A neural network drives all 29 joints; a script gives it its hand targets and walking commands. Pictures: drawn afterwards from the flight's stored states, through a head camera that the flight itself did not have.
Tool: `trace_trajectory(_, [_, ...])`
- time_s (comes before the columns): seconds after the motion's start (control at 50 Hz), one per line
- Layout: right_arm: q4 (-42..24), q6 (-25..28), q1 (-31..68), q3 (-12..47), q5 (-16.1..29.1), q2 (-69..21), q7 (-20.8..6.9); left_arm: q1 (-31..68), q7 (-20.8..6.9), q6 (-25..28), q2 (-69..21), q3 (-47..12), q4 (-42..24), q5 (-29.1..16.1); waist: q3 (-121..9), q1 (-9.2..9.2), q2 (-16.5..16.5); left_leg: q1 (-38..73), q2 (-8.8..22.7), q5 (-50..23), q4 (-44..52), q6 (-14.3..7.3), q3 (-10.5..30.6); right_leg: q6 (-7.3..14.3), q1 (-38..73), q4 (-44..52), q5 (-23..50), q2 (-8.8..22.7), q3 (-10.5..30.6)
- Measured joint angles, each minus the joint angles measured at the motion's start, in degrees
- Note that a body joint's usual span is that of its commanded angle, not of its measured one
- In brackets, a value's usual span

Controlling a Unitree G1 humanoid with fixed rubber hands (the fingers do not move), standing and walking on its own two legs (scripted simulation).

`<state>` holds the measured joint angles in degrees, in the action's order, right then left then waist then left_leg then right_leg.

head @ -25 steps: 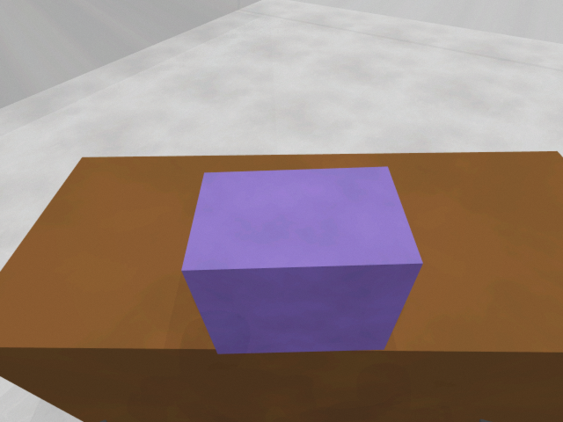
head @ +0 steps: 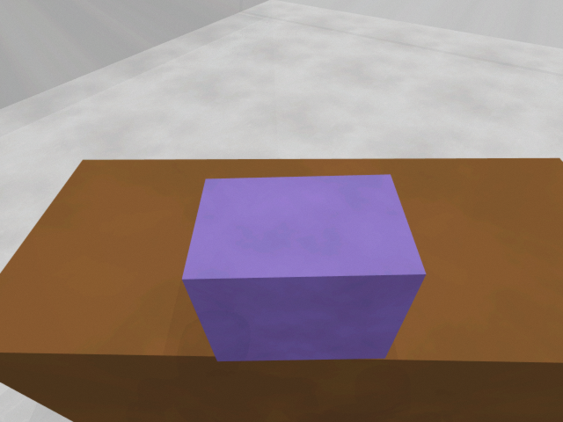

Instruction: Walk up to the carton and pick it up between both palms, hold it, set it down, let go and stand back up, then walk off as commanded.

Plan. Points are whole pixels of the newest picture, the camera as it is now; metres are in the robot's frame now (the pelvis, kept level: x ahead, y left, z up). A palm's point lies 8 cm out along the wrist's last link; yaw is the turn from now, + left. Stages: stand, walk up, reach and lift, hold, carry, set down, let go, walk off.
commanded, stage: stand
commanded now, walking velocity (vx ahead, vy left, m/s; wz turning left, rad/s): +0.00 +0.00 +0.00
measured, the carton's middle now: (299, 272) +0.36 -0.02 +0.01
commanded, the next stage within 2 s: walk off in 0.34 s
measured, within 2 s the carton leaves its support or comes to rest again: neither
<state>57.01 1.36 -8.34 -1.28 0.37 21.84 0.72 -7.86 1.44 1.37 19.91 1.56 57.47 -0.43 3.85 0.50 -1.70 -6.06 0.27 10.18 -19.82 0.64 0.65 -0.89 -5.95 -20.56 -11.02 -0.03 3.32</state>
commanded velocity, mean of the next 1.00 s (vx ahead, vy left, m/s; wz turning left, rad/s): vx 0.00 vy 0.00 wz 0.00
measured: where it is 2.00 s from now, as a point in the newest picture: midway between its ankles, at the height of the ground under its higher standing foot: outside the picture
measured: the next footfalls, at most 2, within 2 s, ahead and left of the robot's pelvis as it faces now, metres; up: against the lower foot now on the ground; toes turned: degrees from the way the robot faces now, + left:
left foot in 1.22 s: -0.20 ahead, +0.15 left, +0.00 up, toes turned -4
right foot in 1.52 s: -0.23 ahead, -0.12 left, +0.00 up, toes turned +4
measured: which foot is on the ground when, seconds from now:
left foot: down 0.00-0.82, up 0.84-1.00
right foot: down 0.00-1.00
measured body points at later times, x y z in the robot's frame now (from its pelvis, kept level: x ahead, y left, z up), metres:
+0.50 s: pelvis +0.00 +0.01 +0.00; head +0.01 +0.00 +0.45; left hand +0.10 +0.31 -0.11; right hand +0.09 -0.30 -0.12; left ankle +0.01 +0.13 -0.75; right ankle +0.01 -0.13 -0.75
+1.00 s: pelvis -0.09 -0.02 -0.02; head -0.04 -0.06 +0.42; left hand +0.04 +0.29 -0.09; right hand +0.02 -0.35 -0.15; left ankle -0.12 +0.12 -0.65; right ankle -0.04 -0.12 -0.75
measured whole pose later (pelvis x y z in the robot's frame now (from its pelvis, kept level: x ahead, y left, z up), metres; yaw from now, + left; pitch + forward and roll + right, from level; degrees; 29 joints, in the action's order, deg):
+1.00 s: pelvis -0.09 -0.02 -0.02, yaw -1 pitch -3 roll +2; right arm 44.8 -4.6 -9.5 -3.6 -0.2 25.5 2.8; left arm -8.5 1.9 -3.1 20.3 2.0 40.6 2.1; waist 10.1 -1.2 -3.4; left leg -25.6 -9.3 32.6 -70.7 2.0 8.6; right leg 2.3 -18.9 -35.7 -14.0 -1.1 3.2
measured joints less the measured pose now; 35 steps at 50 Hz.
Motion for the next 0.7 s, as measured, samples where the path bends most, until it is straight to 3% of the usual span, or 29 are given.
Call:
trace_trajectory(0.54, [0.9, 0.0, 0.0, -0.4, -0.1, -0.7, 0.2, -0.5, 0.2, 0.0, -0.1, 0.2, 1.1, 0.0, -0.4, -0.04, 0.5, 0.6, -0.5, -0.2, 1.0, -0.5, -0.4, -0.5, 0.6, 1.2, 0.4, 0.5, 0.3])
trace_trajectory(0.64, [-4.1, -1.0, 0.7, -0.8, 0.6, 0.3, 0.5, -0.6, 0.3, -1.0, 1.7, 1.3, -4.2, -0.5, 1.8, -0.51, 1.4, -5.5, -0.6, 2.0, -6.2, -0.9, -1.5, -0.1, -6.7, -7.8, -2.2, 0.3, 1.5])
trace_trajectory(0.7, [-7.3, -2.2, 1.5, -1.3, 0.2, 1.4, 0.6, -0.6, 0.3, -2.5, 3.2, 2.0, -6.9, 0.1, 4.3, -0.25, 2.2, -8.4, -0.6, 3.0, -10.3, -1.2, -2.4, 1.4, -12.2, -17.0, -3.2, -0.2, 2.3])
